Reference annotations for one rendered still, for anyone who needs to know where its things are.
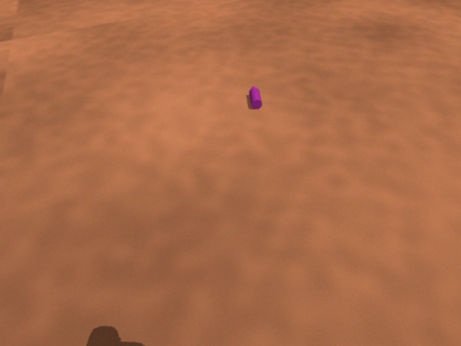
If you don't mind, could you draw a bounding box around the bottle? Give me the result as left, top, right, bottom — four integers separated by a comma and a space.
249, 86, 262, 110

